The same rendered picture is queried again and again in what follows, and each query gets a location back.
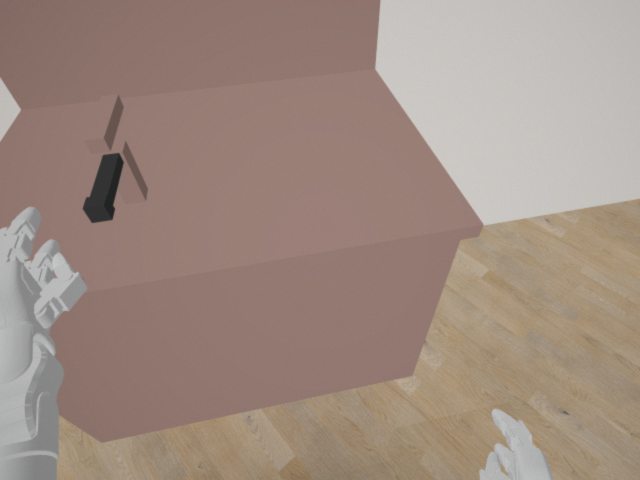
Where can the left robot forearm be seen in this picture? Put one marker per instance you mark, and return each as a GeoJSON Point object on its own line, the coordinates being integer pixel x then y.
{"type": "Point", "coordinates": [30, 377]}

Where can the robot right hand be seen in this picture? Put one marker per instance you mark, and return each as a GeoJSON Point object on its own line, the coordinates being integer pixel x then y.
{"type": "Point", "coordinates": [526, 463]}

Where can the robot left hand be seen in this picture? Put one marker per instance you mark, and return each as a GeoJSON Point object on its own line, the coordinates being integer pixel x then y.
{"type": "Point", "coordinates": [30, 293]}

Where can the counter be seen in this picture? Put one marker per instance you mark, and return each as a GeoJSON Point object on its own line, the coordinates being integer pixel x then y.
{"type": "Point", "coordinates": [281, 230]}

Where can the tap lever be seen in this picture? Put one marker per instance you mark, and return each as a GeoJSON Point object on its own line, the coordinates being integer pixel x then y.
{"type": "Point", "coordinates": [99, 206]}

